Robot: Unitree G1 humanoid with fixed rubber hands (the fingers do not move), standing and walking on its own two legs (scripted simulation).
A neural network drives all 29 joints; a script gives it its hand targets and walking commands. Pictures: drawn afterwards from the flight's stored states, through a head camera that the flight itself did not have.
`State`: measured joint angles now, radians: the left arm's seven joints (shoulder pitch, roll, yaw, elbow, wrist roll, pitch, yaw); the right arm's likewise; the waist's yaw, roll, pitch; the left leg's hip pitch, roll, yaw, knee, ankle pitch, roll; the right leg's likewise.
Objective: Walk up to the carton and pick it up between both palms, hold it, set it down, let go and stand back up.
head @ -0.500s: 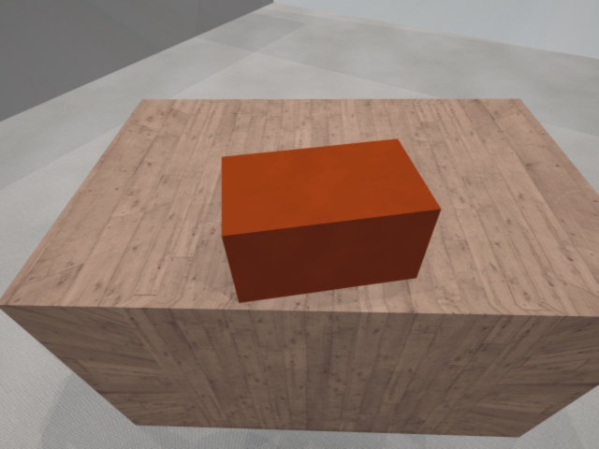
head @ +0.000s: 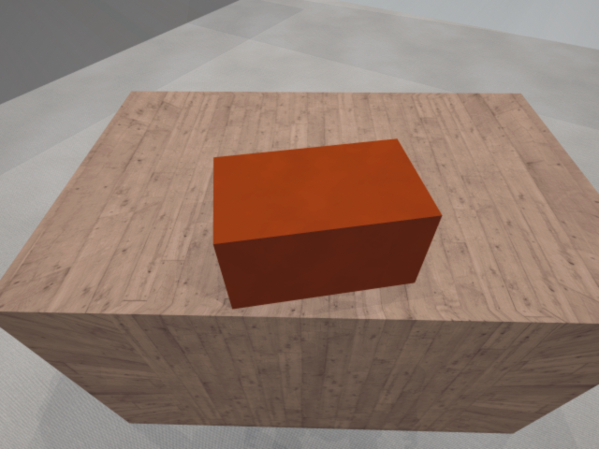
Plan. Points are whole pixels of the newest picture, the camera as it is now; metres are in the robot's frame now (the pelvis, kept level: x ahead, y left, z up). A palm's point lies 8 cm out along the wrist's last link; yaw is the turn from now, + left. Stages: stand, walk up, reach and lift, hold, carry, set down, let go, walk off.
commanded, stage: stand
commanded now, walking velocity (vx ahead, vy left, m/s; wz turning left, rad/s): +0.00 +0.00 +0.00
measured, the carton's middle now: (316, 221) +0.46 +0.00 +0.02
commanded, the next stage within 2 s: none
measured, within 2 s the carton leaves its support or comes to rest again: neither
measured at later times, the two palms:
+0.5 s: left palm out of the picture +0.01 +0.24 -0.14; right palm out of the picture +0.01 -0.24 -0.13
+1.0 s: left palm out of the picture +0.00 +0.23 -0.14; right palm out of the picture +0.01 -0.23 -0.13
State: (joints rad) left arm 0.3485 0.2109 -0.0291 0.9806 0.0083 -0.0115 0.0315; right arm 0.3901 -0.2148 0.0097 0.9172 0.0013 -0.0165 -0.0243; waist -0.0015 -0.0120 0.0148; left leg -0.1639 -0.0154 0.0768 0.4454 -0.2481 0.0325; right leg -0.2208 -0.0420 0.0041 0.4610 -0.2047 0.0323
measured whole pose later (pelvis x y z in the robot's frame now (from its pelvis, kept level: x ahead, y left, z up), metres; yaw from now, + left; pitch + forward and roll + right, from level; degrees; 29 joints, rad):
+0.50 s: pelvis +0.01 +0.00 +0.00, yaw +0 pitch -2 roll +0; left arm 0.33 0.20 -0.03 1.04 0.01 -0.01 0.04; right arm 0.38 -0.20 0.01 0.96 0.00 -0.02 -0.03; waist 0.00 -0.01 0.02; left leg -0.15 -0.02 0.07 0.43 -0.25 0.03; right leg -0.20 -0.05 0.00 0.45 -0.22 0.03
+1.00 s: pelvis +0.02 +0.00 +0.00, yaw +1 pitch -2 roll +0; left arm 0.32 0.18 -0.03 1.07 0.00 -0.01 0.05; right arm 0.37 -0.18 0.01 1.01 0.00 -0.02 -0.04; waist 0.00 -0.01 0.03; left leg -0.13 -0.02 0.07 0.40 -0.25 0.03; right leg -0.18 -0.04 -0.01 0.42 -0.21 0.03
